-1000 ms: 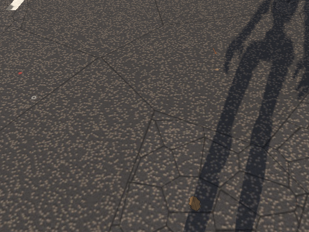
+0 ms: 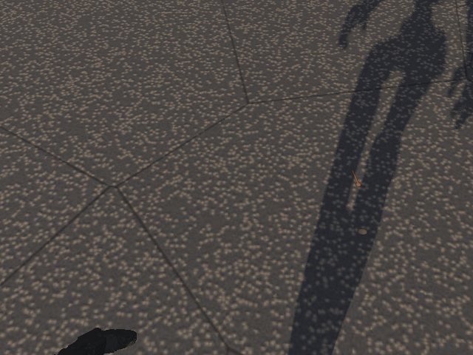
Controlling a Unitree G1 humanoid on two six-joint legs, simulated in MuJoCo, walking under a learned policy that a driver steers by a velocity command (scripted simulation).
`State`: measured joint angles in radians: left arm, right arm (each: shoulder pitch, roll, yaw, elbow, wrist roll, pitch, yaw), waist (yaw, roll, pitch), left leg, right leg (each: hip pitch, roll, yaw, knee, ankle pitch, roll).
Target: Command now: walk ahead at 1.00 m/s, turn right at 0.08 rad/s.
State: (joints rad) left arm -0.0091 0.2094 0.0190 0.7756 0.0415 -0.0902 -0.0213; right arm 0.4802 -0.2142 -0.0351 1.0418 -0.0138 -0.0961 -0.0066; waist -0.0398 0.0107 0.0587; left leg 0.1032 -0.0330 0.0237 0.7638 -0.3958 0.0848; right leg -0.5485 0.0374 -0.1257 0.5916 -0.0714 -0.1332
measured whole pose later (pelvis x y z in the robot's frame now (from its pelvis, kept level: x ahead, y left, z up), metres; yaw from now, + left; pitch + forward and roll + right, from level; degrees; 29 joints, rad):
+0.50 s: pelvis +0.48 +0.00 +0.02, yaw -19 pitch +2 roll +1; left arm 0.37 0.31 0.08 0.88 -0.01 -0.07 -0.01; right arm 0.07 -0.26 -0.02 0.73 -0.06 -0.09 0.00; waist 0.07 -0.02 0.04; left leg -0.43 0.04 0.06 0.59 -0.19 -0.01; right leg -0.27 0.05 0.08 1.22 -0.35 -0.12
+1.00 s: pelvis +0.84 -0.18 +0.01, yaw -38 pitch -1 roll +0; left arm 0.17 0.25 0.02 0.79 0.02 -0.04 0.00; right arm 0.25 -0.21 -0.01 0.79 -0.01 -0.04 -0.02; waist -0.04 -0.01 0.12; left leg -0.45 0.07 -0.04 1.34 -0.41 -0.02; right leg -0.38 0.12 -0.14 0.56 -0.19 -0.17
